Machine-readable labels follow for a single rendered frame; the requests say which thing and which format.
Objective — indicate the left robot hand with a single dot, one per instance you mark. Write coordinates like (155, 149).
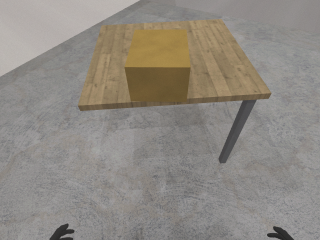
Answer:
(61, 231)

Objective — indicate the carton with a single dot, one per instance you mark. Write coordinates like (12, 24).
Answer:
(158, 66)

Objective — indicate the right robot hand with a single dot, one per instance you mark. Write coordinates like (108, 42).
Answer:
(281, 234)

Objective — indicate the table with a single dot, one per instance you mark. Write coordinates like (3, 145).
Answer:
(220, 71)

